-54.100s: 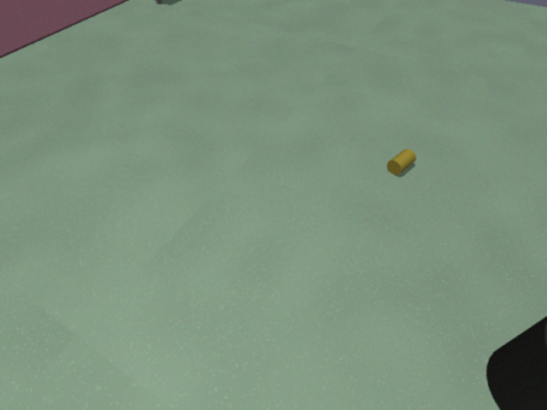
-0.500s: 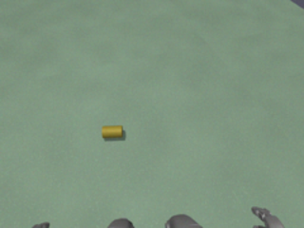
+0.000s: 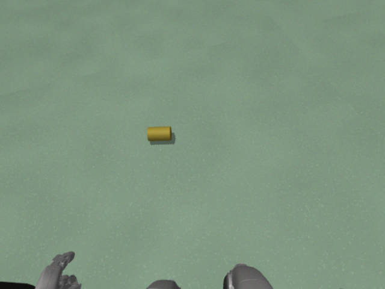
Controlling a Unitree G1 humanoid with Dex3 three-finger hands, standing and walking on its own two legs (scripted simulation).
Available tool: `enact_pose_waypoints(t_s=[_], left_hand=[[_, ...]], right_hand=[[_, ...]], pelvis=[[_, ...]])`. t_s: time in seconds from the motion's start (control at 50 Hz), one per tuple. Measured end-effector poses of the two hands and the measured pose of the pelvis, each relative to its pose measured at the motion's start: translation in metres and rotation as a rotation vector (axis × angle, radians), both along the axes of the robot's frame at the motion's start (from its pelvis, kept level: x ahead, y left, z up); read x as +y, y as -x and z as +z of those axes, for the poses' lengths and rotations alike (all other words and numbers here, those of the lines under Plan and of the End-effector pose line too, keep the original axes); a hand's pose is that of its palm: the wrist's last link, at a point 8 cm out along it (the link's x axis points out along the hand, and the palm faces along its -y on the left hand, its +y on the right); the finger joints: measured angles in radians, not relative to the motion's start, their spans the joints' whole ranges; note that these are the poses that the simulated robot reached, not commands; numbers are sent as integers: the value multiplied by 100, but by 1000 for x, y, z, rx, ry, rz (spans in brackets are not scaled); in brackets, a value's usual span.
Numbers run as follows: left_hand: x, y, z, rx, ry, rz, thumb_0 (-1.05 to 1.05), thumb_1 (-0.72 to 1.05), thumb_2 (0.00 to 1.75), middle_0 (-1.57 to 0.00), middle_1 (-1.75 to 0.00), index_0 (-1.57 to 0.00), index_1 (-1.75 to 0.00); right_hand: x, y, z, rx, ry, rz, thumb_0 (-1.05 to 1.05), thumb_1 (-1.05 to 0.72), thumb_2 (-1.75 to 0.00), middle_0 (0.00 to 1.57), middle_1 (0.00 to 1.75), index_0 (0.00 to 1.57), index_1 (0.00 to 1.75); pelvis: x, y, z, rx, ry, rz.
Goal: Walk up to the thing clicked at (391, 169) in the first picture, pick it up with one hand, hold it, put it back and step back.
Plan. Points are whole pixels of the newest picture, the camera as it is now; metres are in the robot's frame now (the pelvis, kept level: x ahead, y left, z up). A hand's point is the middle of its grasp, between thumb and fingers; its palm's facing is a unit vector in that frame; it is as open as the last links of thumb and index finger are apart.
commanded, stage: step back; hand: left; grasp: from above
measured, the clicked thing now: (159, 133) +0.95 +0.23 -0.71
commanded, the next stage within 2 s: stand in 1.48 s
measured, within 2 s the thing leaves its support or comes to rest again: neither
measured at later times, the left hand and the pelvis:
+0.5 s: hand out of the picture -0.11 +0.26 -0.12, palm faces -0.05 -0.89 -0.45, open 7.4 cm; pelvis -0.16 -0.01 +0.01, yaw -5 degrees
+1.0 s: hand out of the picture -0.05 +0.27 -0.13, palm faces -0.04 -0.92 -0.38, open 7.4 cm; pelvis -0.15 +0.00 +0.01, yaw -2 degrees
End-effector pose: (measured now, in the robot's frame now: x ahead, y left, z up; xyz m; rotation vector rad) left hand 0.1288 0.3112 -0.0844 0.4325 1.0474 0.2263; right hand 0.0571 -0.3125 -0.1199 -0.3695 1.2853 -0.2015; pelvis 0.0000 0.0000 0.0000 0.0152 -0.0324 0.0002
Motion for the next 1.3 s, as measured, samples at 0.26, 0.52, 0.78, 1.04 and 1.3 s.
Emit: enact_pose_waypoints(t_s=[0.26, 0.52, 0.78, 1.04, 1.3], left_hand=[[-8, 113, -12, 71, 68, 20, 0, 90, 90, -20, -30, -21, -30], [-8, 250, 6, 178, -13, 74, 1, 90, 90, -21, -30, -21, -30], [38, 259, -7, 166, 22, 90, 1, 90, 90, -20, -30, -21, -30], [-4, 180, -13, 64, 69, 19, 1, 91, 90, -20, -30, -20, -30], [-5, 148, -11, 31, 83, 37, 0, 90, 90, -21, -30, -21, -30]], right_hand=[[3, 47, 33, -165, 14, 29, 1, -90, -89, 20, 30, 20, 30], [-14, 144, 11, -134, -56, -44, 1, -90, -89, 20, 30, 20, 30], [18, 199, 20, -38, -23, -28, 1, -90, -89, 20, 30, 20, 30], [-4, 169, 11, -59, -9, -61, 1, -90, -89, 20, 30, 20, 30], [15, 121, 1, -45, -34, -3, 1, -90, -89, 20, 30, 20, 30]], pelvis=[[-2, 92, 10, -5, 27, -49], [-13, 160, 12, -25, 4, -74], [20, 171, 11, -16, -4, -9], [-2, 142, 4, -37, 24, -26], [7, 124, 5, -5, 0, 1]])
